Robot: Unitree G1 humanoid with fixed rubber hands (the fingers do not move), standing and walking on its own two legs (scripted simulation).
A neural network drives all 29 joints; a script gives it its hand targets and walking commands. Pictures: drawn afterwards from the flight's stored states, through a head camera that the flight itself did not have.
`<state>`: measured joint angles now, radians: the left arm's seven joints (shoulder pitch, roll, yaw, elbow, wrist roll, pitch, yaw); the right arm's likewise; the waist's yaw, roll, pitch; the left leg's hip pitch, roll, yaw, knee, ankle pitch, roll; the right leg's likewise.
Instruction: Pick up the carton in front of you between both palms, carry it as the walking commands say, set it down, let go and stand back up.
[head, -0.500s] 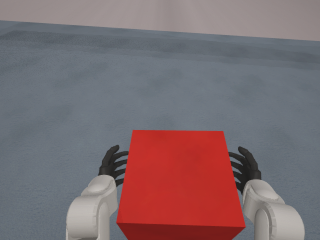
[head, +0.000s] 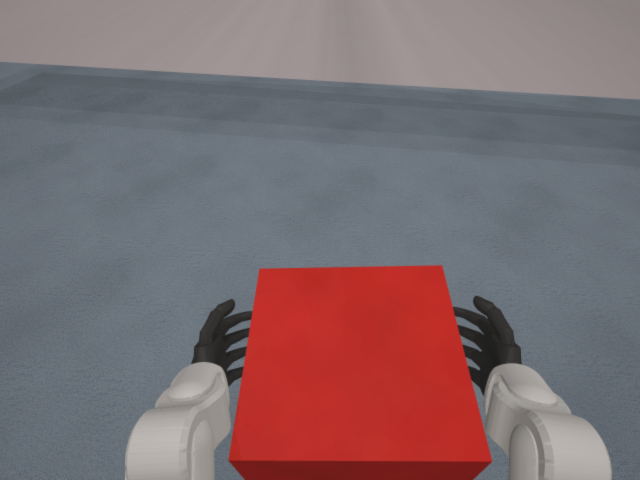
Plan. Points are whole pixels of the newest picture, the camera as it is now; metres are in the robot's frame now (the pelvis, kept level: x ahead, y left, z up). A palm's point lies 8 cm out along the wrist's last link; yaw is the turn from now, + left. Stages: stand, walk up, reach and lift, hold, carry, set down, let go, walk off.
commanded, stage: carry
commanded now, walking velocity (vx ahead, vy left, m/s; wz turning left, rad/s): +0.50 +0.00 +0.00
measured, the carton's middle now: (351, 396) +0.24 +0.00 +0.03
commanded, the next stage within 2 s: none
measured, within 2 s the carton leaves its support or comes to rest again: neither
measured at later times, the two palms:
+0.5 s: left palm (281, 199) +0.56 +0.12 +0.10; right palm (456, 204) +0.56 -0.18 +0.11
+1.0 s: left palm (287, 147) +0.77 +0.14 +0.10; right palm (428, 147) +0.76 -0.16 +0.11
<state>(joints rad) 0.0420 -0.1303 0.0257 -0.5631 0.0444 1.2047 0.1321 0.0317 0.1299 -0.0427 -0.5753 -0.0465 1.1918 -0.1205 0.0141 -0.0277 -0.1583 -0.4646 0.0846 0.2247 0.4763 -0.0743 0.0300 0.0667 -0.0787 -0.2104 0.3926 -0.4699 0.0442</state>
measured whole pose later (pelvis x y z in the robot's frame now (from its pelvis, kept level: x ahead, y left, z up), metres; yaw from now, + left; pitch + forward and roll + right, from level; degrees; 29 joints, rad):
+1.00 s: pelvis +0.52 -0.01 +0.01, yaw -2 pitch +4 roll +1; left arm -0.05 -0.13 0.06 -0.38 0.11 1.17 0.10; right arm -0.07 0.13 -0.06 -0.37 -0.10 1.15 -0.10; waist -0.01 -0.04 -0.15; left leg -0.30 0.05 0.22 0.50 -0.26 0.02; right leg -0.18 -0.12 -0.17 0.52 -0.38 0.05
